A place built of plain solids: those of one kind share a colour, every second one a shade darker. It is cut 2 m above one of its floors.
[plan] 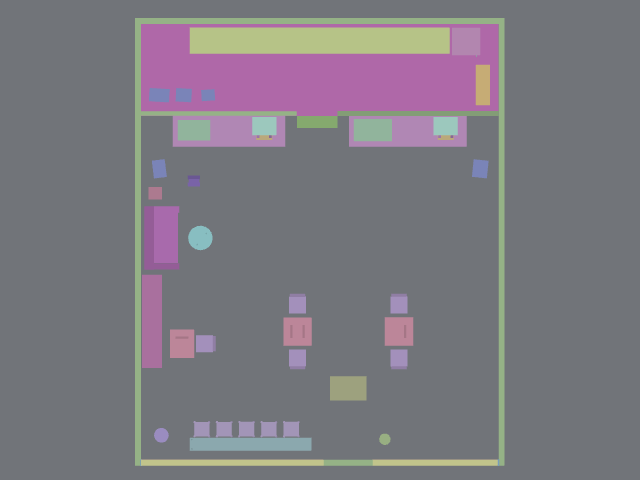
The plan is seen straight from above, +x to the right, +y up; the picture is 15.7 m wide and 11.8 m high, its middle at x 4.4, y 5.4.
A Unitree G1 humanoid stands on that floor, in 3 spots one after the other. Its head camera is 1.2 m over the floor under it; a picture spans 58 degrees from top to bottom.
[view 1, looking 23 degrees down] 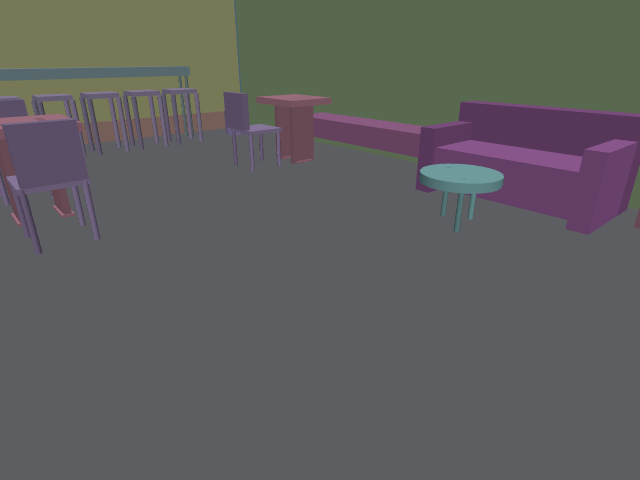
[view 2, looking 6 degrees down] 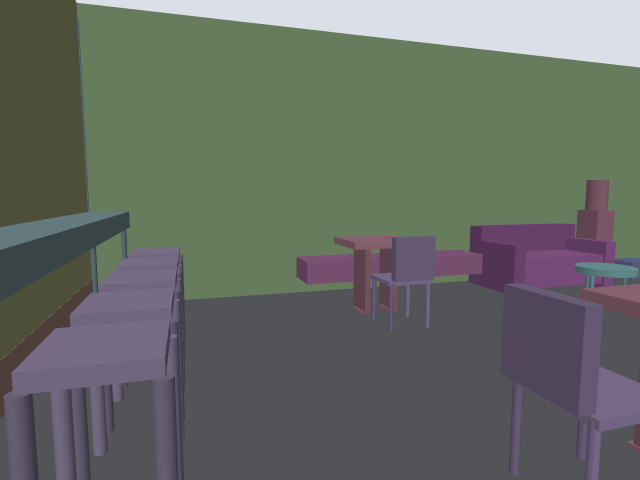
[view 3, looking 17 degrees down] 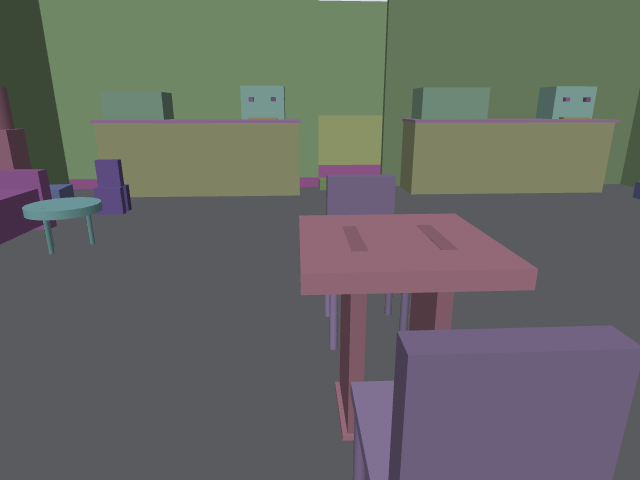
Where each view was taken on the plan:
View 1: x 4.33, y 7.15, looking -131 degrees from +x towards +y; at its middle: ground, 3.07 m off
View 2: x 5.09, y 1.00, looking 163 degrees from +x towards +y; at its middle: wall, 5.36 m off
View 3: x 3.50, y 1.65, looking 87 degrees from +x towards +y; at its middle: meeting_table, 1.55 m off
